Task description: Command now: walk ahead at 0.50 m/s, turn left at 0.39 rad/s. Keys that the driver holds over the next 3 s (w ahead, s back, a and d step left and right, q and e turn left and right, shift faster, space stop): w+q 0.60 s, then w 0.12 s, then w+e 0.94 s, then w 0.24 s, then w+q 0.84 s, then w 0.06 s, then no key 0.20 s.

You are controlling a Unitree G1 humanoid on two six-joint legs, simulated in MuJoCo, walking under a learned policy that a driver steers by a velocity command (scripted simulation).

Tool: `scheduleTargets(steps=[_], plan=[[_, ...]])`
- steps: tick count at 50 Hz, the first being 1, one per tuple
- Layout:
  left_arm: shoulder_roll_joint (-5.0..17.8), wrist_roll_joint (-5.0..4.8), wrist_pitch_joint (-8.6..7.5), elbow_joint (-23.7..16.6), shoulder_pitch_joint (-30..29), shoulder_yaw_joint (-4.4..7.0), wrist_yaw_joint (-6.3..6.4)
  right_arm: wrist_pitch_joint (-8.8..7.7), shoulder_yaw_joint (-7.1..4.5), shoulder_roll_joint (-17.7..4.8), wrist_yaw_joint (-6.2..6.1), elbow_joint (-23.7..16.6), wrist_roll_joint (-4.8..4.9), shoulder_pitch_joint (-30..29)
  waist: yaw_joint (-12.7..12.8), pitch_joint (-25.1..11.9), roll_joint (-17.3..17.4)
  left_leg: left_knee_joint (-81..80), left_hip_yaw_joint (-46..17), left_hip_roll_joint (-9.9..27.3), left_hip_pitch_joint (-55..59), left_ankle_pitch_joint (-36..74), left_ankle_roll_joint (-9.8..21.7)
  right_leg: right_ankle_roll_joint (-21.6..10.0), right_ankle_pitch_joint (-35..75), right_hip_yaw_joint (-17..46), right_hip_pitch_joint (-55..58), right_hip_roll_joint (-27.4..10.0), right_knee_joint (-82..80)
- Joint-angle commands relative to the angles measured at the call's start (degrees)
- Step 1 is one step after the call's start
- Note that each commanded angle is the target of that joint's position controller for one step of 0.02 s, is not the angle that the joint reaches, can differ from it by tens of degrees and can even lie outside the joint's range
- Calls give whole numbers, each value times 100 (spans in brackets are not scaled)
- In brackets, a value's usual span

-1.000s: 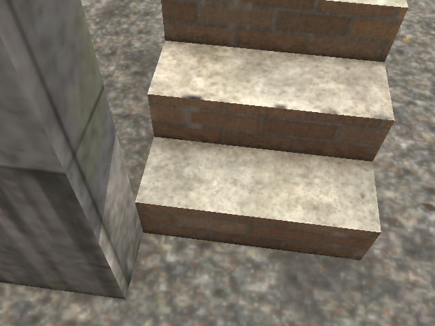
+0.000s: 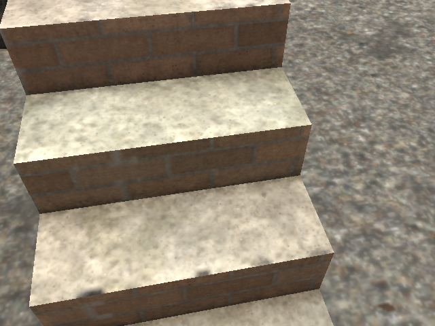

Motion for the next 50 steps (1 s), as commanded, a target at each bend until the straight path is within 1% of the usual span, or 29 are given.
scheduleTargets(steps=[1, 3, 5, 8, 10, 18, 21, 24, 27, 28, 29, 30, 31, 32, 33, 34, 36, 38, 39, 41, 42, 43, 44, 45, 46, 47, 48, 49, 50], plan=[[955, -68, 5, -409, -323, 277, 89, 58, -146, -499, 26, -309, -147, 35, 96, 359, -958, 40, -68, -56, -37, 401, 96, -371, -724, 777, -541, -1108, -1145], [814, -70, -18, -507, -394, 261, 109, 35, -204, -596, -3, -353, -131, -91, 136, 511, -309, -232, -395, 59, -332, 935, 173, -273, -627, 384, -385, -887, -828], [669, -17, -113, -452, 27, 240, 98, -43, -235, -596, -82, -467, -44, -315, 348, 153, 421, -332, -777, 319, -295, 2829, 163, -106, 494, 50, 132, -693, -235], [708, -79, -190, -441, 173, 225, 116, -82, -291, -625, -170, -606, 39, -418, 341, -574, 234, -93, -1005, 436, 99, 4492, 188, 36, 1781, -148, 645, -726, 213], [713, -145, -174, -450, 212, 236, 117, -17, -326, -664, -199, -640, 40, -388, 308, -690, -6, 7, -1004, 381, 186, 4362, 240, 46, 1783, -267, 732, -759, 244], [996, -32, 14, -708, 36, 353, 86, 220, -420, -752, -161, -969, -38, -668, 248, -386, -285, 270, -771, -51, -344, 2591, 340, 28, 533, -427, 514, -1177, 161], [907, -42, 85, -871, -72, 346, 52, 222, -513, -998, -162, -1047, -59, -624, 190, -320, 209, -120, -1357, 97, -357, 2839, 537, 130, -209, -707, 247, -883, 797], [709, -115, 46, -1139, 19, 303, -42, 251, -614, -1358, -146, -1124, -179, -667, 281, -236, 1086, -1301, -3313, 638, 221, 2848, 1168, 372, -1992, -276, -743, -11, 1738], [632, -213, -175, -1015, 519, 285, 3, 321, -557, -1087, -166, -1261, -139, -1194, 655, -264, 691, -1115, -2794, 587, 784, 5239, 973, 21, -1121, 244, -517, -15, 473], [615, -198, -208, -858, 970, 305, 73, 314, -563, -991, -148, -1268, 5, -1360, 820, -445, 648, -742, -2302, 347, 738, 6053, 755, -32, -98, 197, 222, -42, -428], [787, -116, -230, -692, 1260, 370, 144, 260, -529, -826, -110, -1327, 162, -1546, 893, -574, 125, -49, -1778, 117, 456, 5807, 437, -37, 1202, 234, 1029, -333, -1184], [1099, -19, -239, -643, 1452, 438, 205, 193, -466, -544, -86, -1475, 296, -1580, 844, -838, -798, 960, -1228, -191, -730, 3245, 96, -147, 3496, 868, 2195, -1185, -1175], [1326, 103, -173, -674, 1065, 510, 170, 216, -408, -372, -133, -1465, 136, -900, 446, -931, -2147, 1790, -322, -740, -1392, -514, -87, -756, 4776, 1699, 2208, -2329, -988], [754, 217, -121, -781, 870, 411, 127, 300, -502, -706, -171, -1209, -81, -719, 423, -769, -980, 3055, -312, -315, -1574, -1074, -194, -1164, 4413, 1462, 1798, -2458, -838], [570, 215, -108, -815, 827, 359, 106, 322, -524, -655, -164, -1157, -185, -675, 390, -553, -672, 3875, -272, -253, -1797, -1035, -262, -1287, 3676, 1119, 1453, -2287, -971], [417, 214, -125, -867, 676, 295, 94, 306, -521, -728, -125, -1207, -218, -774, 256, -212, -321, 3673, -422, -78, -1999, -730, -314, -1050, 3079, 833, 1173, -2074, -1067], [533, 155, -240, -656, 894, 300, 144, 327, -446, -535, -41, -1311, -215, -1003, 349, 182, -698, 3296, -180, -176, -2041, -411, -370, -844, 3638, 290, 897, -1606, -1046], [218, -56, -280, -770, 329, 134, 226, 357, -223, -86, -22, -1342, -98, -1073, -8, -197, -828, 1343, 29, -149, -356, -5, -521, -530, 4651, -385, 237, -947, -910], [321, -109, -293, -711, 420, 145, 234, 364, -179, -55, -63, -1457, -58, -1412, 75, -260, -931, 447, 131, -195, -198, -194, -539, -569, 5522, -219, 509, -1001, -792], [633, -220, -220, -465, 778, 263, 172, 389, -159, -70, -162, -1345, -111, -1037, -10, -698, -1315, -780, 464, -319, -30, 62, -432, -624, 6507, 194, 1439, -1074, -258], [676, -392, -209, -471, 693, 287, 118, 337, -141, -29, -226, -1209, -119, -558, -228, -922, -1159, -1510, 477, -274, 575, 1476, -337, -501, 6453, 218, 1359, -998, -1], [680, -471, -220, -538, 674, 295, 64, 247, -171, -294, -273, -1177, -208, -552, -159, -890, -912, -1530, 327, -21, 855, 2046, -314, -346, 5278, 394, 1059, -966, 130], [471, -463, -232, -651, 642, 226, 33, 146, -186, -568, -275, -1256, -311, -669, -49, -885, -354, -1392, -219, 586, 1227, 3191, -287, -237, 3366, 466, 461, -863, 235], [-176, -395, -151, -589, 1283, 26, 2, 154, -166, -602, -261, -1238, -265, -1313, 556, -754, 1089, -1337, -705, 1097, 635, 3417, -76, -101, 596, 391, 569, -655, -277], [21, -243, -60, -397, 1311, 47, 32, 129, -60, -313, -203, -1355, -169, -1751, 555, -394, 815, -1592, -679, 1038, 282, 2644, -110, -68, -86, 531, 625, -680, -749], [265, -149, -36, -421, 1060, 135, 51, 76, -41, -290, -193, -1381, -74, -1798, 438, 25, 427, -1626, -491, 828, 222, 1975, -235, -55, 141, 645, 371, -634, -956], [417, -140, -35, -392, 902, 193, 50, 42, -29, -320, -211, -1359, -91, -1638, 284, 76, 119, -1652, -392, 759, 318, 1924, -314, -56, 389, 698, 303, -601, -922], [254, -172, -44, -433, 923, 175, -27, 48, -45, -450, -162, -1288, -93, -1501, 322, 62, -366, -1745, -478, 850, 487, 2525, -397, 24, 734, 725, 219, -564, -959], [187, -225, -72, -395, 1083, 171, -34, 72, -117, -628, -174, -1187, -118, -1402, 283, -122, -114, -1721, -426, 855, 778, 2742, -435, 62, 705, 796, 174, -561, -873]])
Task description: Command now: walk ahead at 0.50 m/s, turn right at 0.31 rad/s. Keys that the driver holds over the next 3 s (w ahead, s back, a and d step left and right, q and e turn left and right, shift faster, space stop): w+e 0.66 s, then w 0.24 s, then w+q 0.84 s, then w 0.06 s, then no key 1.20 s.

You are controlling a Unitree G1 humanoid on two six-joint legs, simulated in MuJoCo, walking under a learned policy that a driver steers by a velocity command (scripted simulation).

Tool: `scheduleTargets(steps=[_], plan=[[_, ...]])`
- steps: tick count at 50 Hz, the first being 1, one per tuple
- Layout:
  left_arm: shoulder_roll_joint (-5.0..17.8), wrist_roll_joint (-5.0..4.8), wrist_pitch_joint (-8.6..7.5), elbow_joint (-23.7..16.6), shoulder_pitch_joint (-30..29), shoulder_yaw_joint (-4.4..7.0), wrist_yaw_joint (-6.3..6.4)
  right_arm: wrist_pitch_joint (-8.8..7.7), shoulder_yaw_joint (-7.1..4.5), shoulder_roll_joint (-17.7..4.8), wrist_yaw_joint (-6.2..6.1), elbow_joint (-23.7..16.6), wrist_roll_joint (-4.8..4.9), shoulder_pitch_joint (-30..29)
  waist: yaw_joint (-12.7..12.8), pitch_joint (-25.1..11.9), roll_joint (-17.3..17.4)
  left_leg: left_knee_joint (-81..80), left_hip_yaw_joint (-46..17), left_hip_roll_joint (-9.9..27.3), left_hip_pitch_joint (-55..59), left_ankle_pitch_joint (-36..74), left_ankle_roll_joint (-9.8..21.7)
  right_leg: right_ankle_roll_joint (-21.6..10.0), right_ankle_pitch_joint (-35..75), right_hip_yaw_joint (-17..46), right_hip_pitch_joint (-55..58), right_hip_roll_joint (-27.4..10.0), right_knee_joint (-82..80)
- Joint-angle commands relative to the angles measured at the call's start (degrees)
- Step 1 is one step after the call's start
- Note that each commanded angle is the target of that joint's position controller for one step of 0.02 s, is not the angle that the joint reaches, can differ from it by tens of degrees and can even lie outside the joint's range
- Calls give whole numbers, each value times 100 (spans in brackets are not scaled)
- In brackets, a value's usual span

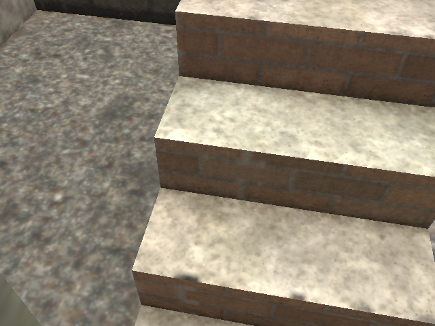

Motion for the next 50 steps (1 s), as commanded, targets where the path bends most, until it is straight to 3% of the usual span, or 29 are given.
scheduleTargets(steps=[1, 4, 8, 9, 10, 11, 12, 15, 16, 17, 19, 20, 21, 22, 24, 25, 28, 30, 33, 34, 36, 37, 38, 40, 41, 42, 44, 47, 50], plan=[[405, -16, -76, -314, 173, 156, -45, -122, -299, -1050, 0, -249, -4, -85, -132, -243, 347, -567, -790, 917, 721, 1742, -247, -94, 770, 661, -507, -269, -331], [402, 15, -43, -417, 51, 226, -28, -100, -317, -994, -18, -261, -14, -257, -152, -185, 533, -626, -661, 1006, 783, 1257, -240, -50, 569, 639, -836, -125, -176], [304, 70, 10, -555, 170, 277, -7, -48, -390, -1085, -62, -283, -12, -441, -89, -207, 470, -687, -498, 1197, 668, 359, -112, -6, 432, 588, -1086, 15, 164], [321, 80, 14, -592, 210, 292, -14, -40, -397, -1096, -55, -305, -28, -514, -72, -224, 461, -644, -436, 1246, 646, 223, -92, -18, 460, 577, -1138, 28, 239], [520, 80, 6, -661, 64, 385, 40, -87, -389, -1051, -145, -355, -16, -579, -177, -192, 829, -534, -119, 1102, 525, -75, -37, -96, 435, 599, -1124, 113, 503], [567, 94, 4, -727, 83, 418, 55, -91, -375, -1044, -186, -363, 0, -610, -154, -201, 769, -492, -43, 1111, 418, -251, -22, -120, 444, 600, -1163, 153, 597], [556, 139, 2, -756, 3, 419, 35, -106, -361, -1159, -124, -340, -37, -522, -141, -308, 815, -384, 123, 1212, 320, -694, 50, -249, 288, 536, -1108, 132, 870], [458, 122, 39, -776, 151, 443, 1, -72, -375, -1239, -95, -407, 9, -569, -64, -48, 382, -234, 247, 1373, -32, -1090, 94, -423, 275, 676, -1268, 195, 1007], [526, 153, 56, -756, 197, 478, 13, -56, -367, -1310, -95, -419, 27, -479, -44, 34, 183, -124, 326, 1401, -117, -1046, 100, -433, 322, 763, -1274, 207, 965], [573, 198, 64, -849, 148, 504, -8, -91, -379, -1311, -119, -403, 83, -282, -58, 43, 40, 175, 483, 1308, -13, -877, 17, -425, 560, 918, -1379, 167, 830], [892, 138, 41, -888, 59, 619, 5, -98, -326, -1154, -95, -547, 93, -227, -146, -37, -657, 930, 762, 857, 332, -534, -159, -593, 1083, 1686, -1649, -22, 296], [1072, 153, 45, -881, 34, 677, -13, -94, -297, -1047, -82, -672, 123, -224, -208, -123, -624, 1182, 733, 645, 434, -467, -246, -701, 1540, 2164, -1645, -189, 137], [1156, 122, 42, -934, -116, 704, -3, -111, -313, -1100, -29, -694, 123, -150, -210, -214, -644, 1262, 689, 570, 467, -577, -276, -830, 1816, 2269, -1491, -220, 87], [1128, 116, 57, -979, -275, 712, 1, -131, -308, -1057, -16, -725, 168, -18, -290, -200, -782, 1152, 661, 502, 494, -628, -296, -872, 2069, 2315, -1421, -169, 47], [998, 80, 88, -986, -372, 689, -20, -159, -338, -1112, -9, -760, 166, 50, -286, -50, -597, 732, 650, 477, 650, -421, -313, -809, 2452, 2135, -1367, -13, 113], [916, 78, 88, -978, -342, 677, -25, -168, -377, -1221, -12, -743, 133, 74, -206, -107, -286, 636, 641, 560, 838, -71, -298, -743, 2701, 1997, -1332, 81, 289], [1011, 42, 91, -907, -172, 704, 29, -112, -465, -1318, -34, -736, 108, 331, -172, -620, 147, 891, 669, 937, 1474, 1762, -123, -622, 3542, 1529, -1260, 287, 1056], [969, 21, 116, -936, -152, 701, 40, -45, -501, -1318, 10, -768, 85, 404, -174, -752, 318, 1032, 701, 1251, 1628, 2206, -7, -596, 2827, 1273, -1482, 407, 1341], [990, 47, 171, -1030, -192, 725, 12, 83, -476, -1199, 58, -965, 83, 167, -110, -493, 420, 1293, 869, 1410, 1008, 1052, 3, -678, 2180, 1194, -1448, 401, 1303], [1066, 78, 171, -1057, -197, 737, -8, 115, -447, -1116, 81, -1052, 94, 109, -73, -439, 244, 1502, 955, 1274, 698, 440, -62, -743, 2539, 1375, -1272, 322, 1127], [1457, 89, 177, -1117, -238, 826, -40, 134, -388, -995, 51, -1312, 136, -82, 36, -306, -390, 1795, 991, 654, 284, -1026, -299, -1046, 3173, 2458, -1190, -1, 335], [1538, 156, 199, -1134, -477, 822, -52, 108, -356, -925, 16, -1364, 173, 32, -112, -138, -614, 1589, 927, 374, 117, -1630, -369, -1177, 3072, 2768, -1089, -100, 1], [1424, 210, 229, -1168, -700, 784, -27, 67, -353, -965, -30, -1301, 184, 286, -236, 16, -599, 1271, 804, 305, 66, -1638, -366, -1198, 2973, 2750, -968, -83, -73], [1021, 160, 291, -1229, -1084, 665, 12, -72, -408, -1071, -108, -1109, 192, 674, -389, 180, -283, 268, 588, 450, 227, -504, -263, -997, 3640, 2260, -691, 11, 180], [888, 92, 260, -1192, -959, 624, 9, -108, -449, -1201, -114, -1093, 80, 563, -294, -71, 250, 255, 505, 650, 632, 458, -198, -797, 4163, 1982, -642, 112, 373], [881, 111, 196, -1083, -755, 613, -6, -123, -457, -1173, -105, -1128, 78, 400, -160, -351, 432, 446, 465, 812, 1137, 1836, -117, -629, 4470, 1796, -647, 169, 617], [876, 140, 118, -920, -661, 590, -12, -119, -423, -993, -69, -1118, 127, 443, -169, -919, 416, 655, 450, 1046, 1561, 2862, -60, -456, 3931, 1604, -516, 206, 659], [766, 217, 126, -883, -844, 516, -80, -71, -345, -807, -36, -1127, 139, 390, -191, -728, 385, 631, 516, 1050, 1082, 1734, -129, -447, 3440, 1608, -301, 105, 306], [831, 230, 118, -858, -1060, 492, -83, -47, -345, -867, -74, -1039, 176, 521, -222, -474, 171, 309, 435, 1003, 747, 753, -218, -392, 3457, 1667, -189, 3, -56]])
Over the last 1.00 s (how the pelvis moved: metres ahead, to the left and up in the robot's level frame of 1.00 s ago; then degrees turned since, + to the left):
0.03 0.04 0.01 17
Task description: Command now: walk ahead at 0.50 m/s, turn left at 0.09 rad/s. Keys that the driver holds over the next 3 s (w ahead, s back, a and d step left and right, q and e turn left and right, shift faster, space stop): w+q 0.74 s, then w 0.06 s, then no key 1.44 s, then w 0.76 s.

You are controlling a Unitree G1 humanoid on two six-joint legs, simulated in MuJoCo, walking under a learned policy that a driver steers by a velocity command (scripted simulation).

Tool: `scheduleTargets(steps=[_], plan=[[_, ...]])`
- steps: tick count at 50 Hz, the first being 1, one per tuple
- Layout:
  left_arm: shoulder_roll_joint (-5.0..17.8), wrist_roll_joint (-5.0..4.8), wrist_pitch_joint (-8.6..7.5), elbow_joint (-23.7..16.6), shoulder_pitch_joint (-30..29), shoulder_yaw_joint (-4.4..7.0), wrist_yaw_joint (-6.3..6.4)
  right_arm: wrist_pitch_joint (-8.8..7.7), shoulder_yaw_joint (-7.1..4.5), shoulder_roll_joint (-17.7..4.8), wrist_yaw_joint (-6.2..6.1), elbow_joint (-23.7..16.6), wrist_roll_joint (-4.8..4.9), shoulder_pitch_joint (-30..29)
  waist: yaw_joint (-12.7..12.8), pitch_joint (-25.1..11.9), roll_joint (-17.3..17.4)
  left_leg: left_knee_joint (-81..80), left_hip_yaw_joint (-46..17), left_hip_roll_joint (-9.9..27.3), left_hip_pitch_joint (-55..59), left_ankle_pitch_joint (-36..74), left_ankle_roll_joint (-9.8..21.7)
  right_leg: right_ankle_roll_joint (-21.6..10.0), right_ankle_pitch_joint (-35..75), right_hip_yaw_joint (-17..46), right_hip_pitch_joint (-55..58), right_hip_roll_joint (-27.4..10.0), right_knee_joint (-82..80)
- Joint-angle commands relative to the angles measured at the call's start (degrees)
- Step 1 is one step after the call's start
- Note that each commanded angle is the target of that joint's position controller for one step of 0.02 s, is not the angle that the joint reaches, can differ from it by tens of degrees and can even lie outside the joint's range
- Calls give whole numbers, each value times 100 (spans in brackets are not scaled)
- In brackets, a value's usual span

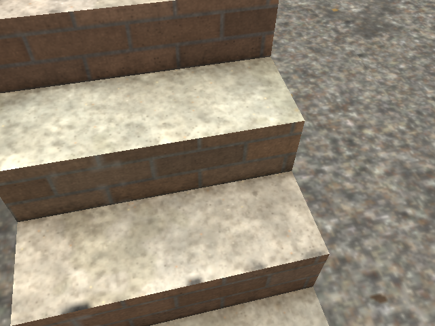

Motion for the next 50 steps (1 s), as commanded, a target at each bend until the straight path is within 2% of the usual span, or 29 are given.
scheduleTargets(steps=[1, 5, 6, 9, 10, 11, 15, 16, 19, 21, 22, 24, 26, 27, 28, 29, 33, 35, 36, 37, 38, 40, 41, 42, 43, 44, 45, 47, 50], plan=[[531, 41, -101, -352, -231, 95, 11, -68, -118, -532, -36, -324, 28, 0, 90, -649, 2, -253, -323, 313, 417, 1522, 140, 101, 3423, 397, 260, -1069, -469], [411, 93, -152, -177, -285, 3, 34, -98, -129, -549, -38, -50, 101, 70, 180, -652, 45, -502, -649, 302, 556, 1975, 171, 211, 3129, 118, 453, -1166, -685], [378, 119, -209, -77, -190, -60, 15, -109, -124, -591, -14, 22, 29, 131, 139, -809, 95, -514, -723, 273, 730, 2079, 196, 229, 2916, 73, 472, -1183, -698], [383, 109, -278, 58, -339, -130, 11, -139, -87, -493, 63, 205, -5, 49, 92, -589, 147, -631, -971, 263, 713, 1968, 291, 321, 2111, -71, 247, -1211, -881], [377, 111, -306, 66, -495, -155, 16, -153, -72, -467, 76, 256, -59, -44, 90, -381, 155, -596, -1076, 270, 634, 2091, 348, 313, 2016, -135, 104, -1238, -847], [396, 90, -329, 128, -376, -171, 30, -166, -86, -499, 104, 343, -5, 47, 102, -526, 133, -663, -1147, 275, 655, 2056, 350, 347, 1804, -182, 170, -1234, -977], [444, 64, -402, 238, -409, -235, 52, -167, -115, -568, 141, 583, 3, -20, 74, -432, 113, -588, -1380, 186, 457, 2222, 394, 381, 1663, -408, 248, -1266, -964], [494, 33, -424, 266, -391, -222, 63, -168, -118, -563, 142, 630, 13, -23, 64, -390, 96, -560, -1434, 153, 375, 2228, 410, 383, 1662, -474, 267, -1269, -949], [554, 18, -446, 271, -366, -231, 97, -162, -135, -587, 143, 730, 28, -93, 74, -450, 58, -394, -1540, 48, 189, 2283, 438, 378, 1611, -644, 362, -1282, -838], [537, 6, -460, 311, -240, -235, 118, -161, -151, -594, 143, 771, 29, -149, 128, -462, 195, -437, -1627, 41, 46, 2280, 426, 360, 1224, -744, 476, -1262, -891], [502, -27, -456, 327, -102, -224, 116, -155, -127, -584, 110, 827, -28, -48, 129, -461, 61, -384, -1629, 12, 28, 2291, 466, 357, 956, -810, 453, -1255, -902], [554, -27, -452, 302, -96, -212, 125, -139, -132, -602, 94, 843, -31, -117, 131, -355, 33, -277, -1678, -47, -103, 2315, 495, 333, 830, -883, 413, -1280, -906], [568, -26, -444, 217, -157, -195, 106, -134, -126, -565, 89, 835, -22, -233, 132, -330, 207, -151, -1678, -131, -295, 2442, 495, 316, 1062, -1009, 481, -1333, -805], [691, -55, -455, 235, -113, -162, 117, -112, -105, -584, 122, 776, -40, -349, 118, -435, 100, -53, -1678, -197, -366, 2438, 542, 298, 1381, -1018, 566, -1367, -669], [715, -46, -448, 213, -81, -149, 127, -97, -102, -571, 134, 762, -67, -339, 112, -567, 38, 32, -1671, -254, -430, 2340, 551, 277, 1443, -1080, 651, -1423, -581], [732, -20, -441, 175, -47, -141, 120, -82, -110, -608, 139, 770, -47, -344, 137, -576, 8, 133, -1651, -317, -535, 2300, 545, 262, 1365, -1134, 675, -1448, -532], [803, 15, -379, 45, -60, -106, 150, -22, -126, -640, 119, 695, -65, -336, 129, -378, -234, 506, -1571, -508, -838, 1814, 582, 131, 560, -1193, 398, -1651, -600], [841, 16, -350, -19, -45, -85, 149, -10, -147, -666, 127, 656, -92, -292, 132, -329, -173, 626, -1589, -562, -949, 1677, 639, 94, 271, -1287, 293, -1732, -503], [806, 6, -334, -74, -86, -98, 158, 4, -160, -711, 118, 611, -108, -335, 148, -281, -11, 587, -1706, -537, -1003, 1813, 682, 91, 400, -1459, 247, -1665, -278], [757, -121, -346, -97, -85, -125, 215, 39, -177, -652, 44, 499, -95, -436, 84, -350, 44, 339, -1928, -570, -925, 1963, 618, 151, 1191, -1588, 258, -1558, -163], [687, -153, -364, -132, -48, -157, 230, 45, -190, -713, 7, 488, -96, -410, 97, -493, 270, 182, -2126, -496, -794, 2385, 613, 227, 1496, -1698, 349, -1477, 101], [618, -220, -390, -184, 142, -198, 255, 44, -215, -782, -16, 465, -111, -362, 127, -850, 697, -218, -2767, -223, -542, 3263, 711, 374, 1060, -1721, 487, -1271, 525], [573, -219, -382, -179, 280, -219, 247, 37, -221, -818, -4, 450, -121, -420, 181, -908, 821, -378, -3060, -75, -555, 3558, 766, 434, 795, -1659, 578, -1204, 609], [522, -228, -374, -139, 484, -235, 238, 38, -189, -737, 5, 440, -131, -549, 301, -930, 823, -444, -3169, 4, -516, 3687, 802, 462, 582, -1583, 603, -1184, 500], [567, -211, -378, -103, 592, -232, 232, 50, -169, -686, 14, 438, -135, -555, 283, -873, 548, -367, -3055, -53, -492, 3777, 763, 457, 712, -1518, 660, -1238, 320], [434, -204, -359, -36, 664, -248, 139, 70, -155, -623, 116, 401, -55, -616, 347, -786, -97, -312, -2974, -50, -442, 4321, 690, 484, 1283, -1475, 682, -1254, 65], [465, -202, -359, 5, 706, -236, 105, 69, -172, -657, 168, 462, -51, -498, 269, -861, -154, -199, -2796, -135, -349, 4386, 592, 481, 1646, -1491, 850, -1318, 14], [505, -206, -345, 40, 742, -210, 73, 51, -161, -637, 215, 547, -93, -434, 244, -952, -23, -189, -2575, -261, -346, 3749, 467, 466, 1928, -1489, 1001, -1425, -13], [554, -108, -292, 62, 680, -179, 34, 36, -146, -597, 277, 621, -116, -493, 242, -595, 6, -426, -2460, -357, -580, 2498, 401, 479, 1210, -1465, 773, -1520, -261]])
Over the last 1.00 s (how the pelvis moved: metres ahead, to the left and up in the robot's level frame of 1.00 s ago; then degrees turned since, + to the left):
0.01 -0.04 -0.01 -21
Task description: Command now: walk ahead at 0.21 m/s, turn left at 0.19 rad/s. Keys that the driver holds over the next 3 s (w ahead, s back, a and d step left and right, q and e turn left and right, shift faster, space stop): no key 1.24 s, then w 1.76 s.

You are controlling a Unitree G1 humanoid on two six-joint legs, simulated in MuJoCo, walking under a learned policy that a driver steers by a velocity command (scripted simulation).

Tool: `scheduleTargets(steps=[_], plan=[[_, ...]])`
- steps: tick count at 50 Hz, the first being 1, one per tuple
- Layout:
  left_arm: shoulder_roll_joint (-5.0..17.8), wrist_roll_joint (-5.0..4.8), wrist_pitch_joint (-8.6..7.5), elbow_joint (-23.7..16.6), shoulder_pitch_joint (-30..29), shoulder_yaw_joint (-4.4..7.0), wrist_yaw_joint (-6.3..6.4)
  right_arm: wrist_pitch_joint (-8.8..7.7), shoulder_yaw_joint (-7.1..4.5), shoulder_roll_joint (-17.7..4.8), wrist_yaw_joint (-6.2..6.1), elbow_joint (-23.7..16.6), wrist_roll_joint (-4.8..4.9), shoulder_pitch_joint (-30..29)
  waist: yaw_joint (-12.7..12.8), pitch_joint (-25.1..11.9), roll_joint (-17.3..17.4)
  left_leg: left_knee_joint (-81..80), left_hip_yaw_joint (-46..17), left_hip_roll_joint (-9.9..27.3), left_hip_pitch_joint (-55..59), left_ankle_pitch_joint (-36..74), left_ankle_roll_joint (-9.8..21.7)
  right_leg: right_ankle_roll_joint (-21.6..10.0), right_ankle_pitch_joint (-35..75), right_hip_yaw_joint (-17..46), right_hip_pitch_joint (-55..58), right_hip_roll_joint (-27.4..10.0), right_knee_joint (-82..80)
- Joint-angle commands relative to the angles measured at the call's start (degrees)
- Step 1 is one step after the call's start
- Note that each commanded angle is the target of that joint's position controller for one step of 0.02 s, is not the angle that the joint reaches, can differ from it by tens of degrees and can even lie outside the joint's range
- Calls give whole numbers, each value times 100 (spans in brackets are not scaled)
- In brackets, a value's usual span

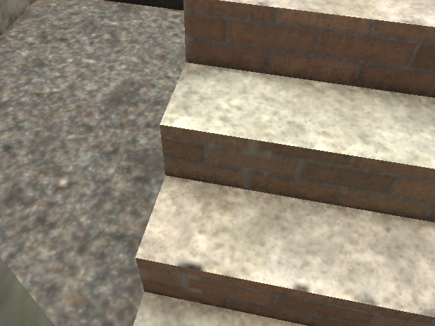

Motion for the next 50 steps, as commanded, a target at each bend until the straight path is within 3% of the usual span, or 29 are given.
scheduleTargets(steps=[1, 4, 5, 7, 10, 13, 14, 18, 19, 21, 23, 26, 27, 29, 37, 50], plan=[[461, 75, -22, -257, 115, 133, -36, -65, -162, -653, 55, -239, -23, 1, -38, -403, 80, -431, -596, 809, -96, 1713, -32, 33, 1197, 415, 431, -408, -196], [444, 79, -19, -120, 303, 162, -44, -81, -154, -630, 64, -182, -30, 11, -14, -297, 174, -499, -600, 829, -168, 1515, -33, 18, 921, 446, 345, -391, -248], [501, 107, -23, -81, 287, 192, 45, -124, -143, -570, -51, -85, -77, 152, -113, -323, 705, -397, -492, 770, -122, 1325, -35, -80, 876, 516, 338, -486, -232], [459, 107, -14, -7, 296, 194, 97, -134, -105, -478, -126, -7, -55, 237, -127, -202, 407, -454, -552, 800, -177, 1178, -41, -84, 706, 495, 198, -460, -269], [331, 55, -22, 88, 379, 166, 115, -92, -172, -587, -154, 68, -42, 323, -130, -142, 136, -420, -592, 815, -258, 1129, -26, -59, 790, 496, 202, -431, -228], [352, 65, 4, 200, 495, 196, 131, -78, -171, -513, -162, 163, -36, 438, -121, -154, 150, -432, -563, 790, -346, 979, -43, -90, 797, 496, 266, -425, -186], [343, 27, 31, 284, 599, 192, 183, -93, -152, -430, -159, 227, -53, 519, -151, -198, 110, -531, -634, 812, -314, 834, -32, -111, 797, 529, 306, -460, -215], [338, 49, 96, 433, 731, 207, 237, -94, -151, -412, -170, 444, -49, 674, -122, -16, 157, -629, -635, 801, -484, 675, -42, -132, 653, 561, 343, -439, -245], [620, 23, 197, 576, 1017, 309, 309, -85, -285, -797, 3, 455, 106, 444, 132, -163, 369, -522, -730, 728, -740, 630, 51, -1, 491, 627, 841, -363, -226], [563, 25, 329, 631, 935, 307, 405, -111, -262, -581, 104, 471, 112, 414, 42, -5, 183, -466, -645, 741, -793, 475, 42, -6, 563, 624, 651, -423, -285], [432, 35, 394, 721, 945, 292, 445, -96, -265, -518, 105, 595, 91, 563, -4, 139, 135, -448, -628, 744, -774, 379, 10, -38, 528, 614, 488, -410, -369], [395, 37, 423, 878, 1007, 307, 446, -50, -280, -516, 51, 757, 61, 754, -50, 278, 212, -481, -594, 735, -692, 354, -9, -62, 343, 601, 308, -356, -476], [321, 59, 374, 885, 1021, 302, 418, -60, -249, -466, 31, 718, 92, 790, -45, 299, 347, -562, -628, 764, -657, 488, 64, -108, 17, 607, 235, -319, -558], [338, 55, 322, 996, 1094, 317, 386, -62, -253, -494, 5, 744, 83, 807, -39, 351, 291, -575, -621, 777, -591, 631, 80, -122, -61, 606, 175, -275, -626], [346, 33, 252, 1212, 1273, 325, 326, -23, -290, -559, -74, 774, 99, 933, -64, 200, 154, -465, -479, 778, -396, 801, -1, -202, 449, 637, 155, -281, -686], [317, 47, 290, 1277, 1327, 327, 307, 38, -344, -575, -134, 812, 131, 1031, -68, 187, 151, -295, -352, 843, -445, 703, -149, -335, 990, 707, 130, -353, -759]])
Over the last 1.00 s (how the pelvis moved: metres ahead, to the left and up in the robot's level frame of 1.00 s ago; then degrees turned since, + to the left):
-0.03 0.03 0.00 22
